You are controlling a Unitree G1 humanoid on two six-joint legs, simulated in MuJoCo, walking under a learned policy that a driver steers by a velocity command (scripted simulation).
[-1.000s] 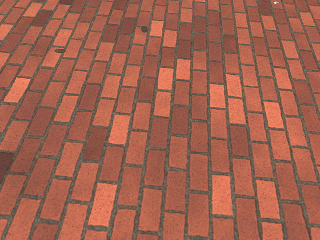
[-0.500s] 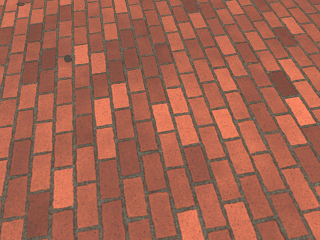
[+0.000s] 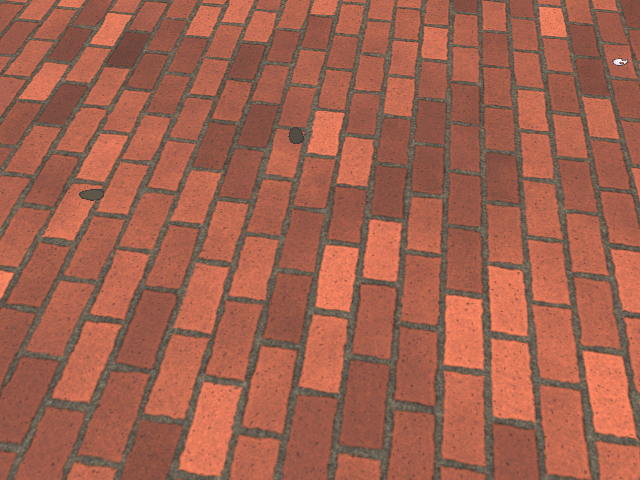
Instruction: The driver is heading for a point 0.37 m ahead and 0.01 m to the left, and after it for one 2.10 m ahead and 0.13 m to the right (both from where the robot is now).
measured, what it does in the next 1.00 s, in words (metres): walks ahead: right foot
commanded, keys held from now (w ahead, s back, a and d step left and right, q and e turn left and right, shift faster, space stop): w+q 0.16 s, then w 0.20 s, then w+e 0.64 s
